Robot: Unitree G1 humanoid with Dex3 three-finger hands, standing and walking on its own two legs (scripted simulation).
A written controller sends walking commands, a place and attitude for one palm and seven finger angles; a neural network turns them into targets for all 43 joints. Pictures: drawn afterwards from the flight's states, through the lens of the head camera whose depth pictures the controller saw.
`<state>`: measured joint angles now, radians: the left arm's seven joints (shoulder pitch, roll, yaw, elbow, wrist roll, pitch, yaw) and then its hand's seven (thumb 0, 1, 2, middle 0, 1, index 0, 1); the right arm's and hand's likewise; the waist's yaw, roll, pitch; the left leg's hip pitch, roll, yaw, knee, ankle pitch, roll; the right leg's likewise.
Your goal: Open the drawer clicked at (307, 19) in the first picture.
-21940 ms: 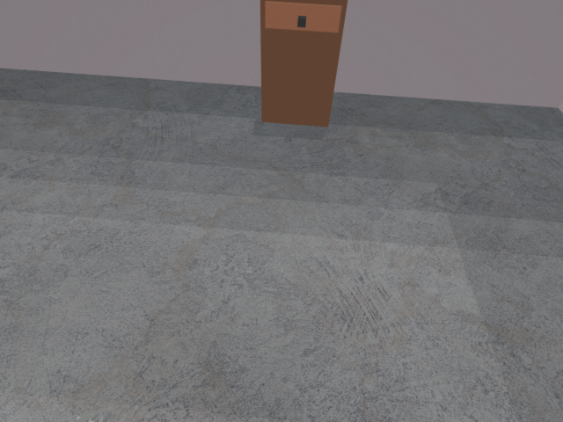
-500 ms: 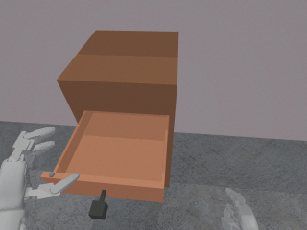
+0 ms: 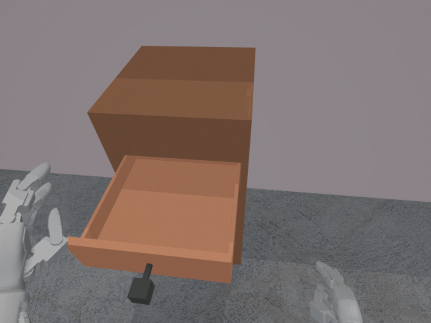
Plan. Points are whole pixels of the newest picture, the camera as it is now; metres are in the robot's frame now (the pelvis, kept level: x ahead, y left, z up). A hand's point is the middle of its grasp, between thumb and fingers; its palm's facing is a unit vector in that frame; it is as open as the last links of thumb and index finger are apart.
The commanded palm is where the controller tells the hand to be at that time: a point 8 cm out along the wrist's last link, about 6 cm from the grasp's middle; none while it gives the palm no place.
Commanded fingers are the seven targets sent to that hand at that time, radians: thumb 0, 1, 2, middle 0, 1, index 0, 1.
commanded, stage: step back with the hand held close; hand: left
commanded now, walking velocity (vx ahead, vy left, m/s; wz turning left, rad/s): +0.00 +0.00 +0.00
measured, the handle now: (144, 281) +0.23 +0.21 -0.13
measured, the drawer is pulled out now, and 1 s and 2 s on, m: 0.30 0.30 0.30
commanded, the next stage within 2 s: stop stepping back and stand still in 1.48 s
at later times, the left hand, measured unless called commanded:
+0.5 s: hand (49, 259) +0.16 +0.25 +0.15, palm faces +0.29 -0.80 -0.52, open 7.4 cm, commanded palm +0.09 +0.29 +0.17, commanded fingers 0.00 0.90 0.90 -0.20 -0.30 -0.20 -0.30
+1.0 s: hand (16, 295) +0.11 +0.25 +0.16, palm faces +0.39 -0.80 -0.47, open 7.4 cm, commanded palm +0.04 +0.29 +0.17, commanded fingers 0.00 0.90 0.90 -0.20 -0.30 -0.20 -0.30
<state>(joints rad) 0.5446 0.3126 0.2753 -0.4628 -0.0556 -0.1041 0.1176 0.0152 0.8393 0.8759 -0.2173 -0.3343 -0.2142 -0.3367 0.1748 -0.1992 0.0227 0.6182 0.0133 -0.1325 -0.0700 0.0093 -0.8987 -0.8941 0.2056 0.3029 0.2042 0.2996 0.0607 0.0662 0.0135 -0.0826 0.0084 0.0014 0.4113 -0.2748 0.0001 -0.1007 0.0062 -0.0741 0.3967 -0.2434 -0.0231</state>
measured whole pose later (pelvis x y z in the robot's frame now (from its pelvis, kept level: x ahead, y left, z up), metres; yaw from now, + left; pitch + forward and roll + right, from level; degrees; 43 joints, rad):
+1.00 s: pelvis -0.09 +0.01 -0.02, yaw +1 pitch +2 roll -1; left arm 0.63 0.40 0.40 -0.65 -0.03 -0.23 0.17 0.02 0.89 0.90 -0.22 -0.30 -0.21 -0.30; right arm 0.18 -0.18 0.01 0.55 0.02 -0.09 -0.07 0.01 -0.90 -0.89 0.21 0.30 0.21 0.30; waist 0.01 -0.02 0.04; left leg -0.43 0.00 -0.02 0.64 -0.25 0.02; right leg -0.42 -0.01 -0.09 0.56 -0.18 -0.02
